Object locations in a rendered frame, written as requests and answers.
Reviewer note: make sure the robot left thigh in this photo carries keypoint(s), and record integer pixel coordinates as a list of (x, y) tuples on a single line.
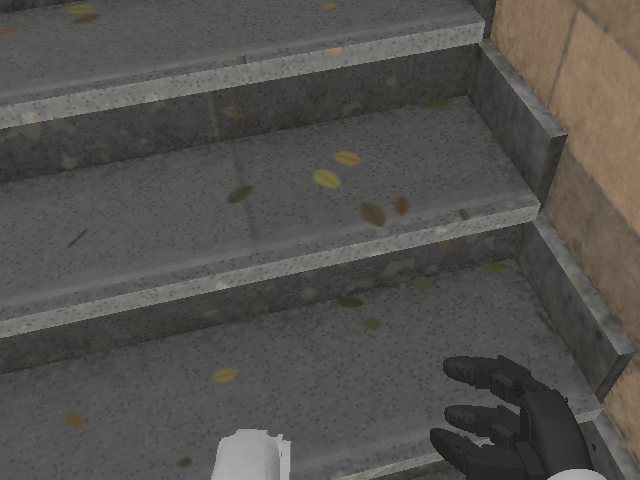
[(252, 454)]

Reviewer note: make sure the robot right hand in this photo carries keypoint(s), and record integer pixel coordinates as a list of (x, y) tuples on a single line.
[(543, 441)]

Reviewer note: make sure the left robot shin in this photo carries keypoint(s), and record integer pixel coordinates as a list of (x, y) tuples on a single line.
[(220, 443)]

